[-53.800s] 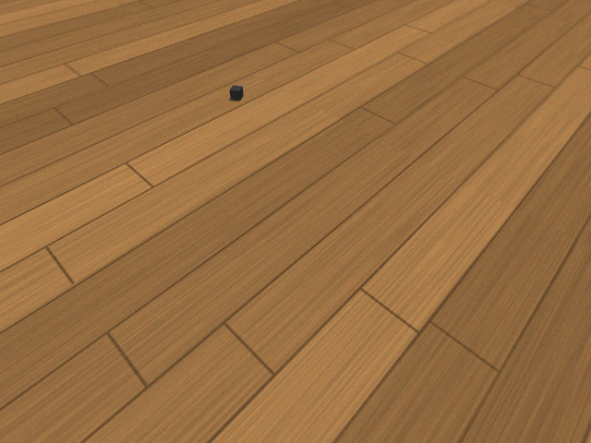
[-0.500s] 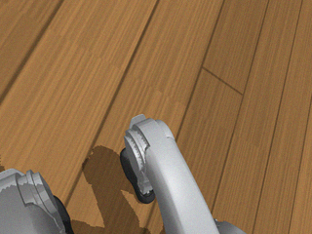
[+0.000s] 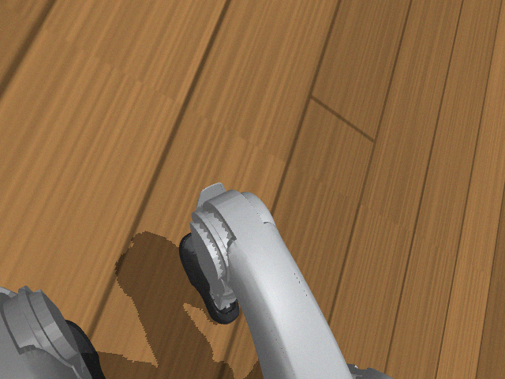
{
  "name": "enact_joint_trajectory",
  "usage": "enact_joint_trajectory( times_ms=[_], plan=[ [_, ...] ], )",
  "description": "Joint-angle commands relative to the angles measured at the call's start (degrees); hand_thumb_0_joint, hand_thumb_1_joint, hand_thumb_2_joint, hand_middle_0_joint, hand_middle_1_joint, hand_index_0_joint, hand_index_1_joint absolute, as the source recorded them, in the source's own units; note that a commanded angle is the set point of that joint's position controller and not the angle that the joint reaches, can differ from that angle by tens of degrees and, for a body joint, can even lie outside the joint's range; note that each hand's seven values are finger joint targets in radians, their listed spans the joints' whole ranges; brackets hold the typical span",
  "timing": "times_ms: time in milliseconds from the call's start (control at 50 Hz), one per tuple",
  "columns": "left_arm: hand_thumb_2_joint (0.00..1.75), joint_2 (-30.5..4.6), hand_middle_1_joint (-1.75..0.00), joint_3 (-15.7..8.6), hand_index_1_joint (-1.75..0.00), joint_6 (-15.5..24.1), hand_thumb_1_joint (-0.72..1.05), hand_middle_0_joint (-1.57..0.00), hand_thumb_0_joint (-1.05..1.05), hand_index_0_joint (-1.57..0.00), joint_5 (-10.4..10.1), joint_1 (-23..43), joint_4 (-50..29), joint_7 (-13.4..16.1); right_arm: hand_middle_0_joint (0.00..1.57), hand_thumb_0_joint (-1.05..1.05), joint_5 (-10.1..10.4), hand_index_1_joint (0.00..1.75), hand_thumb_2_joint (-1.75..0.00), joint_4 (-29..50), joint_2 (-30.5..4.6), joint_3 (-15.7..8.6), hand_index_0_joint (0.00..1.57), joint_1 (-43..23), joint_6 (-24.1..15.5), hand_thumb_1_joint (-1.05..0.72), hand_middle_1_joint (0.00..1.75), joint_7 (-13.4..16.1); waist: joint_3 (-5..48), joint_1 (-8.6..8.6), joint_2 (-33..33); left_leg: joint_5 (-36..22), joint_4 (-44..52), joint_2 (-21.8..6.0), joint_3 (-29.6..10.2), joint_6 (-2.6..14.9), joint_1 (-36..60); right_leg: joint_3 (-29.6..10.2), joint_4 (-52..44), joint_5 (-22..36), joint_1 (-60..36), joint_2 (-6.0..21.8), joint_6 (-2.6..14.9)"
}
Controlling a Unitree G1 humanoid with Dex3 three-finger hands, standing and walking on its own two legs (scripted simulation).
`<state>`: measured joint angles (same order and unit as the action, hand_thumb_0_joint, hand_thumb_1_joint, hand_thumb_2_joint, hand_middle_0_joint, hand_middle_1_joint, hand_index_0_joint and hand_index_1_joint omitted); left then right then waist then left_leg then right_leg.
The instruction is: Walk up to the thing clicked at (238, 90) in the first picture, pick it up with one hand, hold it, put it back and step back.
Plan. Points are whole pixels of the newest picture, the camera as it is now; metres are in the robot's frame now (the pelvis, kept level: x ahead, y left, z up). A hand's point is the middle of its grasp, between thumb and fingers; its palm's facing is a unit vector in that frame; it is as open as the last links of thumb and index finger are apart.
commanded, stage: rest palm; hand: left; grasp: from above
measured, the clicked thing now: out of the picture +0.50 +0.29 -0.30
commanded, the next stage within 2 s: none
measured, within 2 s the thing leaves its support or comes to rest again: neither
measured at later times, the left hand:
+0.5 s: hand out of the picture +0.50 +0.25 -0.24, palm faces -0.03 -0.47 -0.88, open 13.6 cm
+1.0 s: hand out of the picture +0.50 +0.26 -0.25, palm faces -0.01 -0.49 -0.87, open 13.3 cm
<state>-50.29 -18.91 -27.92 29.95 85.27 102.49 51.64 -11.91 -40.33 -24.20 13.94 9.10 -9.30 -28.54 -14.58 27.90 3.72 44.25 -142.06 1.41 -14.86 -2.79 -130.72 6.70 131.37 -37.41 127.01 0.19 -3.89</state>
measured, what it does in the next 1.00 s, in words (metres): stands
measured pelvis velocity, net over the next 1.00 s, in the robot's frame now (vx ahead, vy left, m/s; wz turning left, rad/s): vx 0.00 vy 0.00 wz -0.01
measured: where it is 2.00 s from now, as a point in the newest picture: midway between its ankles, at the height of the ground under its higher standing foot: (158, 336)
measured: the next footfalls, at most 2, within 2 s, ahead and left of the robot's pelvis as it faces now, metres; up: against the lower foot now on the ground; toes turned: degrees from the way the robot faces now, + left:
none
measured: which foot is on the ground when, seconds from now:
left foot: down 0.00-1.00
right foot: down 0.00-1.00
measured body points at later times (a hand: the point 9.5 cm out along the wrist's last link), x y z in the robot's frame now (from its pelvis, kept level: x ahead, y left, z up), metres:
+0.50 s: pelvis +0.00 +0.00 +0.00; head +0.32 +0.08 +0.30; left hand +0.50 +0.27 -0.19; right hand -0.03 -0.26 -0.04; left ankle +0.05 +0.13 -0.29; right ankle +0.12 -0.13 -0.29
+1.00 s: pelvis +0.00 +0.00 -0.01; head +0.33 +0.08 +0.29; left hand +0.50 +0.28 -0.20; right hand -0.02 -0.25 -0.05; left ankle +0.05 +0.13 -0.29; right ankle +0.12 -0.13 -0.29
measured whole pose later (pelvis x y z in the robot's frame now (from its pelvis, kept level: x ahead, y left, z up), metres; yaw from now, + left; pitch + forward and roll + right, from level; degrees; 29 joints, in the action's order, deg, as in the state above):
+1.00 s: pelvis +0.00 +0.00 -0.01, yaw -1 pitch +32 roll -14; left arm -54.0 -17.8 -26.3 27.4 84.8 102.4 50.8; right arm -12.4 -38.0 -24.4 17.7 6.4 -8.7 -27.8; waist -16.4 28.5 5.1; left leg 45.2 -143.8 1.8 -15.9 -2.8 -131.0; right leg 7.5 132.4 -38.3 126.6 0.5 -4.0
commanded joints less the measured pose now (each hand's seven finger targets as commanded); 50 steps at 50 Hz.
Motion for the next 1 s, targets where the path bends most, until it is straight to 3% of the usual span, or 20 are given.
enact_joint_trajectory(
  times_ms=[0,80,140,240,280,420,440,540,560,580,660,720,800,960,980],
  plan=[
    [0.87,-8.8,-0.93,2.4,-0.94,0.5,-0.44,-0.14,0.00,-0.13,3.0,19.2,-7.4,1.9,0.20,0.00,-0.2,0.30,-0.90,-3.8,-18.3,-3.7,0.20,14.5,1.3,-0.90,0.30,0.2,43.7,6.07,-29.0,-16.9,14.9,-2.1,6.7,3.37,25.3,7.7,-10.2,21.3,-29.3,-1.4,4.22],
    [0.87,-6.5,-0.93,2.7,-0.94,0.5,-0.43,-0.14,0.00,-0.13,1.8,17.4,-5.3,1.5,0.20,0.00,-0.4,0.30,-0.90,-2.6,-18.5,-3.7,0.20,15.4,1.1,-0.90,0.30,0.2,43.8,6.80,-28.2,-18.5,13.9,-2.1,6.2,3.32,26.5,7.9,-9.4,22.0,-29.0,-1.6,4.09],
    [0.87,-7.1,-0.89,2.6,-0.90,0.4,-0.41,-0.17,0.00,-0.15,1.2,18.0,-5.5,1.2,0.20,0.00,-0.2,0.30,-0.90,-2.4,-19.2,-3.9,0.20,15.1,1.0,-0.90,0.30,0.4,42.5,7.02,-27.2,-16.3,14.1,-2.0,5.6,3.63,25.5,8.3,-9.8,20.2,-28.1,-1.4,4.04],
    [0.86,-8.5,-0.89,3.0,-0.90,0.7,-0.41,-0.17,0.00,-0.16,2.3,17.8,-4.8,1.0,0.20,0.00,-0.2,0.30,-0.90,-3.6,-18.9,-3.1,0.20,15.4,0.9,-0.90,0.30,0.5,42.9,6.60,-26.8,-15.6,14.8,-2.1,6.1,3.49,23.3,8.1,-10.8,20.0,-29.1,-2.1,4.23],
    [0.88,-7.4,-0.90,3.4,-0.92,0.5,-0.43,-0.15,0.00,-0.14,1.2,16.9,-4.3,0.8,0.20,0.00,-0.2,0.30,-0.90,-2.6,-19.2,-3.1,0.20,14.8,0.4,-0.90,0.30,0.7,42.0,7.12,-26.4,-16.2,13.9,-1.8,6.1,3.65,24.1,8.2,-10.4,20.2,-28.8,-1.9,3.85],
    [0.87,-8.3,-0.88,2.8,-0.90,1.1,-0.41,-0.17,0.00,-0.15,0.8,16.7,-4.4,1.9,0.20,0.00,-0.6,0.30,-0.90,-1.0,-19.2,-2.5,0.20,14.2,0.9,-0.89,0.30,0.5,41.4,7.05,-27.2,-16.6,13.8,-1.9,5.0,3.65,25.8,8.5,-9.1,20.3,-28.3,-1.5,4.27],
    [0.85,-8.3,-0.88,2.8,-0.89,1.2,-0.39,-0.18,0.00,-0.17,0.0,16.9,-4.9,1.8,0.20,0.00,-0.8,0.30,-0.90,-1.5,-19.3,-2.4,0.20,12.9,0.9,-0.89,0.30,0.6,40.1,7.29,-27.7,-16.0,13.5,-1.8,5.3,3.77,25.7,8.7,-9.1,19.8,-27.5,-1.2,4.16],
    [0.84,-10.5,-0.91,2.8,-0.91,1.2,-0.39,-0.16,0.00,-0.16,0.8,16.8,-5.5,1.6,0.20,0.00,-0.6,0.30,-0.90,-2.8,-19.5,-1.9,0.20,11.8,1.0,-0.90,0.30,0.8,40.2,6.77,-27.8,-13.9,13.8,-1.8,6.0,3.95,23.7,8.7,-10.0,18.7,-28.0,-1.6,4.13],
    [0.87,-8.7,-0.88,3.1,-0.90,1.2,-0.40,-0.17,0.00,-0.15,0.1,15.6,-4.8,1.4,0.20,0.00,-0.6,0.30,-0.90,-1.7,-19.3,-1.8,0.20,13.0,1.1,-0.89,0.30,0.7,40.2,7.41,-27.8,-15.5,13.6,-1.7,5.5,3.67,25.5,8.5,-9.1,19.6,-28.1,-1.4,4.10],
    [0.86,-9.4,-0.90,3.0,-0.91,1.4,-0.40,-0.16,0.00,-0.15,-0.1,16.2,-5.3,1.5,0.20,0.00,-0.7,0.30,-0.90,-2.0,-19.9,-2.0,0.20,12.4,1.1,-0.89,0.30,0.8,40.1,7.43,-28.4,-15.3,13.8,-1.8,5.2,3.62,25.8,8.9,-8.9,19.3,-27.7,-1.3,4.02],
    [0.85,-9.9,-0.87,3.2,-0.89,1.4,-0.38,-0.19,0.00,-0.17,1.1,16.4,-5.2,1.4,0.20,0.00,-0.4,0.30,-0.90,-1.7,-19.6,-1.7,0.20,13.0,1.3,-0.90,0.30,0.6,40.9,7.47,-27.8,-15.5,13.7,-2.1,4.9,3.79,24.8,8.6,-9.2,20.1,-27.9,-1.4,4.23],
    [0.85,-9.3,-0.85,2.9,-0.87,1.5,-0.37,-0.19,0.00,-0.18,-0.8,16.2,-5.4,1.2,0.20,0.00,-0.6,0.30,-0.90,-1.4,-20.4,-1.8,0.20,12.5,1.3,-0.89,0.30,0.5,40.4,7.68,-27.5,-16.1,13.6,-1.9,4.7,3.66,25.4,9.0,-8.7,19.9,-28.1,-1.3,3.95],
    [0.83,-9.3,-0.85,2.9,-0.86,1.6,-0.35,-0.20,0.00,-0.19,-1.7,16.4,-5.7,1.2,0.20,0.00,-0.8,0.30,-0.90,-1.2,-20.3,-1.2,0.20,12.8,1.5,-0.89,0.30,0.7,40.4,7.91,-27.5,-16.5,13.4,-1.9,4.7,3.53,26.0,9.1,-8.0,20.3,-28.7,-1.3,4.04],
    [0.83,-11.3,-0.86,2.7,-0.87,1.5,-0.35,-0.19,0.00,-0.18,-0.7,16.3,-5.7,1.2,0.20,0.00,-0.8,0.30,-0.90,-1.5,-20.0,-0.5,0.20,11.5,1.6,-0.89,0.30,0.9,40.2,7.45,-29.0,-17.1,12.9,-2.0,5.0,3.57,26.5,9.0,-8.0,21.0,-28.0,-1.0,4.13],
    [0.83,-11.5,-0.86,3.2,-0.87,1.7,-0.36,-0.20,0.00,-0.18,0.1,16.3,-6.2,1.2,0.20,0.00,-0.5,0.30,-0.90,-1.3,-20.2,-0.5,0.20,12.3,1.6,-0.89,0.30,0.9,41.1,7.52,-29.5,-17.2,13.0,-2.1,5.2,3.55,26.1,8.8,-8.3,21.3,-28.8,-1.4,4.21]
  ],
)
